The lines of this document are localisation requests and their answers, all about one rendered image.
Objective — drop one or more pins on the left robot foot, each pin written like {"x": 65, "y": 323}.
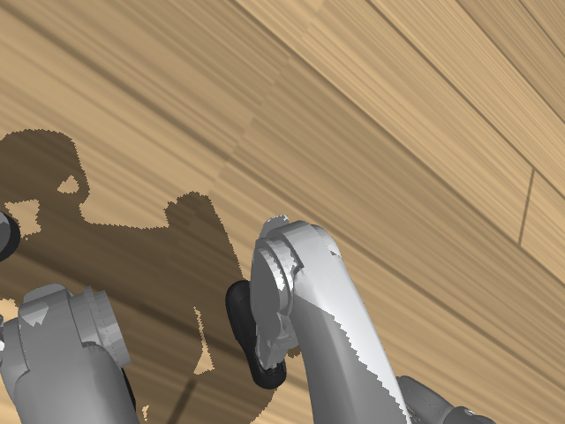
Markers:
{"x": 129, "y": 389}

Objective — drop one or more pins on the tin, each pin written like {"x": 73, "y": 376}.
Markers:
{"x": 9, "y": 236}

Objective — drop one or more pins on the right robot hand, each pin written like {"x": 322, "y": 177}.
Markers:
{"x": 423, "y": 404}

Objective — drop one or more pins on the right robot foot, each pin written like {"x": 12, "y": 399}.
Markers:
{"x": 243, "y": 325}

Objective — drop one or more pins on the right robot arm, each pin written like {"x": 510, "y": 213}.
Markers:
{"x": 463, "y": 415}

